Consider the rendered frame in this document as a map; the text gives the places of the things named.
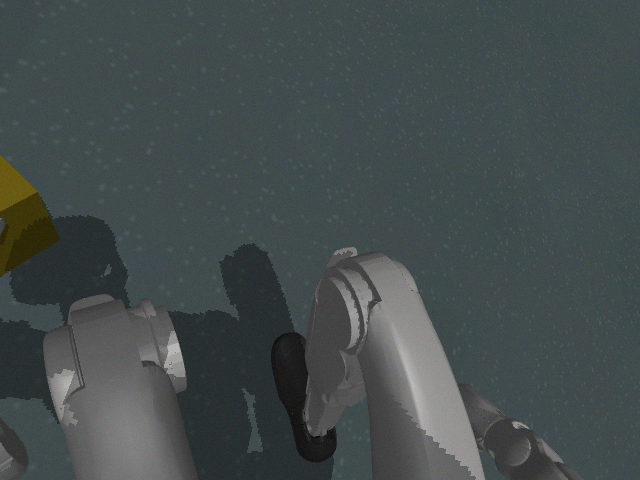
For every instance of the right robot foot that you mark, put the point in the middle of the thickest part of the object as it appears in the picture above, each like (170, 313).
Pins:
(290, 375)

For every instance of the right robot hand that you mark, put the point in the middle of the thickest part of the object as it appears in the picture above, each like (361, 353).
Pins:
(481, 412)

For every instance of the carton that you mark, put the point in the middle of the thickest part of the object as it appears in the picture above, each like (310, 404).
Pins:
(28, 228)

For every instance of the right robot arm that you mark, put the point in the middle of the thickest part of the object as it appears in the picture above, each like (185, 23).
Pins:
(521, 454)

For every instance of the left robot arm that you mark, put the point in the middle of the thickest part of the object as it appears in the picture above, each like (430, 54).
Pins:
(13, 455)

